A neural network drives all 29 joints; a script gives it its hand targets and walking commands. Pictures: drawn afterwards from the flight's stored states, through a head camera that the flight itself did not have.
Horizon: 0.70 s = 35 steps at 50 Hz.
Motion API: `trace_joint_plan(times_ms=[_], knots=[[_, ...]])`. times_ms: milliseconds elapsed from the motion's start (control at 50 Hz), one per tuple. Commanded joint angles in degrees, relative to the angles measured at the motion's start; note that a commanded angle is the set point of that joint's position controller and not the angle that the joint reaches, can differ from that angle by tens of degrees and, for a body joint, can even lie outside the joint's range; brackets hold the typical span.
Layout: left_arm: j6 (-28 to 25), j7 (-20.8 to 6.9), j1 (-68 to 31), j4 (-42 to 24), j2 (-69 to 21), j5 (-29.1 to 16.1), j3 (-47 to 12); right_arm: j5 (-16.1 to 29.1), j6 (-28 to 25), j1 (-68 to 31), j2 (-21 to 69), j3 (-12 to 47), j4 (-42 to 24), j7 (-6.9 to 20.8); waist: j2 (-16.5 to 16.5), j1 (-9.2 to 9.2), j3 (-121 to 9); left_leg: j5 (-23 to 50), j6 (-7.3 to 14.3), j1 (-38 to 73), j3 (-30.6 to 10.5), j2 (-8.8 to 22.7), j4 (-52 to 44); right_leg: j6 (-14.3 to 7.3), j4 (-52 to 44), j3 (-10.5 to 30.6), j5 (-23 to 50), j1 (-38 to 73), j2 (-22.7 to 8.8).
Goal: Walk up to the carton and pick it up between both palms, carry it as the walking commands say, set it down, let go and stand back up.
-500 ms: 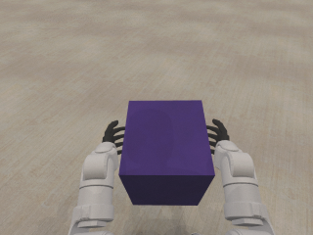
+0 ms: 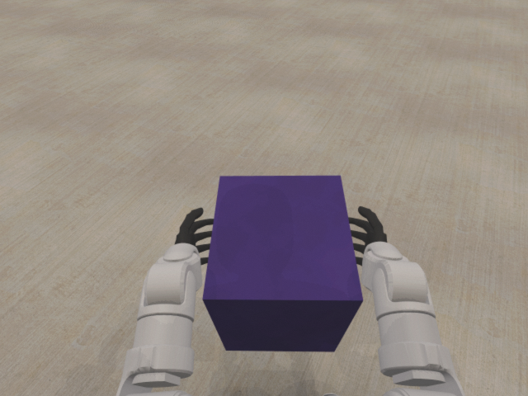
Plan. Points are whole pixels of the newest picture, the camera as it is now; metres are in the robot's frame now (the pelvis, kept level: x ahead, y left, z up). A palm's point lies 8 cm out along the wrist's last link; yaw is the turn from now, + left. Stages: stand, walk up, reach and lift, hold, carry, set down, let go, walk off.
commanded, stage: hold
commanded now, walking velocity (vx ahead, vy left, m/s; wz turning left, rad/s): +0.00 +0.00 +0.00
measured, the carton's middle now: (279, 268) +0.33 +0.00 -0.02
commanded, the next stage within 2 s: set down in 0.34 s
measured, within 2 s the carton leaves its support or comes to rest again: neither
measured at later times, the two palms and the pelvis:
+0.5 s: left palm (184, 276) +0.28 +0.14 +0.04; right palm (367, 251) +0.32 -0.14 +0.04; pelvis +0.00 -0.05 +0.00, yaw +10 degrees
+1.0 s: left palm (186, 270) +0.32 +0.16 -0.01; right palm (349, 255) +0.36 -0.13 -0.02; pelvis +0.03 -0.05 +0.00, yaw +12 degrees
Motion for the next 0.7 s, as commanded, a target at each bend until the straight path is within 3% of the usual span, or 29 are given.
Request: trace_joint_plan(times_ms=[0, 40, 60, 120, 160, 180, 260, 320, 340, 360, 440, 500, 680], knots=[[-5.42, -9.05, -8.78, -2.67, -46.93, -5.36, -26.09, 7.38, -3.21, -9.47, 40.19, 32.34, -7.27, 15.11, 9.77, 2.5, -13.45, 24.53, -1.04, 5.82, -17.33, 0.46, -19.05, -1.64, -2.84, 3.67, 9.15, 33.15, 6.06], [-7.96, -10.44, -22.44, -13.39, -54.07, -8.59, -32.32, 13.09, -4.83, -30.34, 47.94, 40.64, -18.33, 17.78, 7.76, 4.48, -24.5, 35.29, -1.83, 9.93, -18.01, 0.58, -15.87, -1.3, -2.04, 3.95, 10.7, 32.13, 7.24], [-8.75, -10.8, -25.02, -16.36, -55.96, -9.76, -33.57, 14.03, -5.48, -33.76, 48.53, 42.21, -20.62, 18.71, 7.95, 3.7, -26.3, 35.55, -2.29, 11.31, -18.51, 0.66, -15.09, -1.46, -2.35, 4.26, 9.96, 31.09, 7.08], [-9.95, -12.36, -35.22, -21.49, -58.8, -13.81, -38.32, 13.85, -6.81, -37.01, 46.9, 40.06, -23.28, 19.4, 9.63, -3.14, -25.6, 22.36, -2.6, 8.1, -19.17, 0.75, -15.23, -2.13, -2.03, 4.83, 5.4, 30.73, 6.4], [-9.7, -13.04, -38.0, -21.2, -58.88, -14.75, -38.81, 12.24, -6.62, -35.2, 46.13, 36.69, -19.94, 19.23, 10.43, -5.59, -23.83, 13.45, -2.49, 4.64, -19.19, 0.7, -16.93, -2.27, -1.85, 4.9, 2.65, 32.33, 6.14], [-9.19, -13.22, -37.03, -19.11, -58.03, -14.11, -37.58, 11.11, -6.1, -33.47, 45.69, 34.86, -17.25, 19.18, 10.43, -5.81, -21.93, 8.92, -2.21, 2.77, -19.09, 0.73, -18.16, -2.28, -2.01, 4.93, 0.81, 33.09, 6.03], [-6.72, -14.12, -29.91, -5.92, -53.51, -9.35, -29.52, 6.76, -3.19, -26.79, 43.7, 27.36, -5.54, 19.64, 9.42, -4.62, -11.76, -6.73, -0.84, -5.37, -18.09, 0.64, -22.95, -1.8, -2.85, 4.88, -5.81, 36.13, 6.31], [-5.84, -15.61, -27.49, -0.72, -51.47, -6.92, -25.7, 4.81, -1.43, -24.08, 46.04, 24.64, -0.35, 20.04, 7.33, -3.36, -10.05, -7.86, -0.05, -5.5, -16.2, -0.26, -23.72, -1.48, -4.68, 5.32, -7.2, 36.9, 6.32], [-6.19, -16.16, -33.5, 2.77, -57.66, -7.02, -29.84, 2.01, -2.27, -30.71, 48.0, 26.22, 5.79, 20.59, 8.63, -5.5, -11.57, -16.27, -0.58, -6.16, -19.69, -0.4, -24.73, -0.54, -1.46, 3.95, -9.91, 35.32, 7.28], [-6.68, -16.87, -35.72, 4.63, -57.5, -6.71, -27.98, 1.66, -2.61, -32.34, 49.31, 24.99, 7.74, 21.0, 8.71, -4.66, -11.18, -17.58, -0.36, -7.25, -19.99, -0.12, -25.29, -0.29, -1.65, 3.56, -10.94, 35.12, 7.09], [-10.61, -19.87, -45.36, 7.92, -59.25, -6.29, -23.3, 2.4, -6.15, -41.09, 58.52, 23.18, 8.41, 21.66, 6.46, -2.71, -11.3, -12.59, 0.69, -6.47, -17.25, -2.78, -20.98, -0.25, -4.31, 5.37, -15.21, 32.25, 5.91], [-13.66, -21.91, -48.85, 10.53, -62.03, -6.73, -22.44, 3.8, -9.28, -45.14, 63.78, 24.0, 7.53, 21.47, 4.27, -2.47, -15.79, -7.02, 0.86, -4.88, -15.69, -4.88, -16.26, -0.31, -5.76, 7.87, -16.37, 30.78, 4.51], [-17.64, -23.76, -41.75, 20.21, -59.36, -0.92, -15.34, 1.99, -13.66, -41.46, 62.55, 19.9, 14.18, 19.29, 2.29, -2.39, -14.58, -2.29, 0.77, -6.89, -15.32, -5.87, -11.34, -0.12, -6.4, 11.27, -15.63, 27.54, 2.14]])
